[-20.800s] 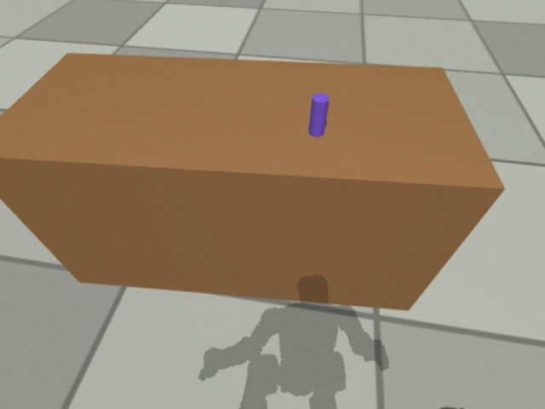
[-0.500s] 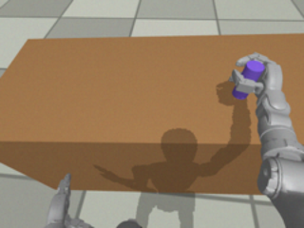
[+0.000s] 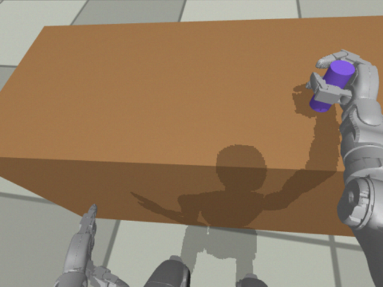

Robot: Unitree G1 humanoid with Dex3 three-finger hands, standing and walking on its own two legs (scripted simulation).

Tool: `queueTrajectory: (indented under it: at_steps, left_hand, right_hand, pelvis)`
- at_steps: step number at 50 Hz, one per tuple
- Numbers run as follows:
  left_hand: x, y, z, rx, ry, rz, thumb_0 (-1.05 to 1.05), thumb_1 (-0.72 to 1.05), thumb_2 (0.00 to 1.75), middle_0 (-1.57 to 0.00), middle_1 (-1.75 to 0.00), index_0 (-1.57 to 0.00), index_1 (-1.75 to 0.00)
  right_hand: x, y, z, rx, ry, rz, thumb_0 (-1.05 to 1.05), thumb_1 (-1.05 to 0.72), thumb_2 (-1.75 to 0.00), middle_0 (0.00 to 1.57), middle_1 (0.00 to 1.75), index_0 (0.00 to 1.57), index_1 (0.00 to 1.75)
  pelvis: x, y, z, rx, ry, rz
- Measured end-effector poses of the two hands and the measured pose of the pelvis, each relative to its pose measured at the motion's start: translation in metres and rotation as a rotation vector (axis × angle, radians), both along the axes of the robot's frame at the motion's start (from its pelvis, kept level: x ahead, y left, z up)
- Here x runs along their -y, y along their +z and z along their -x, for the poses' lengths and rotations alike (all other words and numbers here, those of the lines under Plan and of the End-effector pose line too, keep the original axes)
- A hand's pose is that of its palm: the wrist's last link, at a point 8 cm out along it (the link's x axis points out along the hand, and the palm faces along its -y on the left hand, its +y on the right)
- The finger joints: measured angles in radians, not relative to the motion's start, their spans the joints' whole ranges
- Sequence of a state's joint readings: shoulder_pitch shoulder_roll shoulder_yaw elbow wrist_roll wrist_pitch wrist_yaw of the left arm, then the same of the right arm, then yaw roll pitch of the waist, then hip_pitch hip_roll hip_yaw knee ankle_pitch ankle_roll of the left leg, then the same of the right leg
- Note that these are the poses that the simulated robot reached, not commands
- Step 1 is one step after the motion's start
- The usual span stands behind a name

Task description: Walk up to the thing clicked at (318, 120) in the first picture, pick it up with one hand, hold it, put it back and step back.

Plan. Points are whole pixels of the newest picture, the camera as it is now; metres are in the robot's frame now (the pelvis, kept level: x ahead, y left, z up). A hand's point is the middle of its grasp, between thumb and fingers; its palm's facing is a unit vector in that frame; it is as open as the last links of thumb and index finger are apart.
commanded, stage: lower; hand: right
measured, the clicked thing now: (329, 88) +0.51 -0.21 +0.08
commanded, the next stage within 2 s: loosen in 0.86 s
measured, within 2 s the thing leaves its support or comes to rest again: rests again in 0.66 s
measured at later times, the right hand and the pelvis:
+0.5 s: hand (316, 90) +0.53 -0.20 +0.06, palm faces +0.15 +0.99 +0.01, open 5.2 cm; pelvis +0.00 +0.00 -0.03, yaw +0 degrees
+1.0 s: hand (312, 94) +0.53 -0.20 +0.04, palm faces +0.16 +0.99 +0.02, open 5.2 cm; pelvis +0.00 +0.00 -0.04, yaw +0 degrees
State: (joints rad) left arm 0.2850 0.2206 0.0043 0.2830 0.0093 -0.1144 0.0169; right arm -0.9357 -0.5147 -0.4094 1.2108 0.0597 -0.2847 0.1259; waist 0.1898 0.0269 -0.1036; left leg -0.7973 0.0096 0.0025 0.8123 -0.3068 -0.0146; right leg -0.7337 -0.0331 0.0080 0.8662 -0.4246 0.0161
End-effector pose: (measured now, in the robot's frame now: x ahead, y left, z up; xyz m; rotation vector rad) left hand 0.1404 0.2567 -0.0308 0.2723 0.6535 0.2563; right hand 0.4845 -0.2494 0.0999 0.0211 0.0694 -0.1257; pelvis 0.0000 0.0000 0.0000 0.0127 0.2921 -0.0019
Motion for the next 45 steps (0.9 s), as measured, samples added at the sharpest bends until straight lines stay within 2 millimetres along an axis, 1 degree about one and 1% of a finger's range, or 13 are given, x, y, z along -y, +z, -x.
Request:
queueTrajectory:
  at_steps: [3,7,13,19,23,27,37,45]
  left_hand:
    - [0.001,-0.004,0.005,-0.011,0.000,-0.006,-0.01,-0.54,0.06,-0.06,-0.05,-0.05,-0.05]
    - [-0.003,-0.008,0.012,-0.025,0.008,-0.024,-0.01,-0.54,0.06,-0.06,-0.05,-0.06,-0.05]
    - [-0.008,-0.009,0.015,-0.027,0.015,-0.053,-0.01,-0.54,0.06,-0.06,-0.05,-0.05,-0.05]
    - [-0.001,-0.009,0.010,0.000,0.005,-0.043,-0.01,-0.54,0.06,-0.06,-0.05,-0.05,-0.05]
    - [0.001,-0.005,0.006,0.024,-0.004,-0.046,-0.01,-0.54,0.06,-0.06,-0.05,-0.05,-0.05]
    - [0.002,-0.006,0.006,0.013,-0.008,-0.048,-0.01,-0.54,0.06,-0.06,-0.05,-0.05,-0.05]
    - [-0.009,-0.006,0.005,0.000,0.007,-0.092,-0.01,-0.54,0.06,-0.06,-0.05,-0.05,-0.05]
    - [-0.009,-0.007,-0.001,0.012,0.003,-0.080,-0.01,-0.55,0.07,-0.06,-0.04,-0.05,-0.05]
  right_hand:
    - [0.001,-0.012,-0.001,-0.005,0.005,0.007,-0.03,-0.17,-1.12,0.98,1.12,1.03,1.10]
    - [0.001,-0.022,-0.004,0.004,0.001,0.006,-0.03,-0.17,-1.12,0.98,1.12,1.03,1.10]
    - [-0.001,-0.025,-0.012,0.020,-0.010,-0.006,-0.03,-0.17,-1.12,0.98,1.12,1.03,1.10]
    - [-0.003,-0.032,-0.016,0.006,-0.010,-0.002,-0.03,-0.17,-1.12,0.98,1.12,1.03,1.10]
    - [0.000,-0.038,-0.017,0.009,-0.025,0.005,-0.03,-0.17,-1.12,0.98,1.12,1.03,1.10]
    - [0.003,-0.046,-0.018,0.011,-0.028,0.008,-0.03,-0.17,-1.12,0.98,1.12,1.03,1.11]
    - [0.001,-0.057,-0.023,0.013,-0.020,0.005,-0.03,-0.17,-1.12,0.98,1.13,1.03,1.11]
    - [-0.003,-0.060,-0.023,0.014,-0.018,0.000,-0.03,-0.17,-1.12,0.98,1.13,1.03,1.11]
  pelvis:
    - [0.000,-0.005,0.003,-0.019,0.000,-0.002]
    - [0.001,-0.011,0.005,-0.038,0.000,-0.007]
    - [0.002,-0.017,0.006,-0.060,0.002,-0.013]
    - [0.002,-0.022,0.005,-0.074,0.002,-0.017]
    - [0.001,-0.024,0.004,-0.078,0.002,-0.018]
    - [0.001,-0.027,0.003,-0.088,0.000,-0.019]
    - [0.002,-0.032,-0.001,-0.108,-0.002,-0.026]
    - [0.000,-0.034,-0.003,-0.112,-0.002,-0.024]
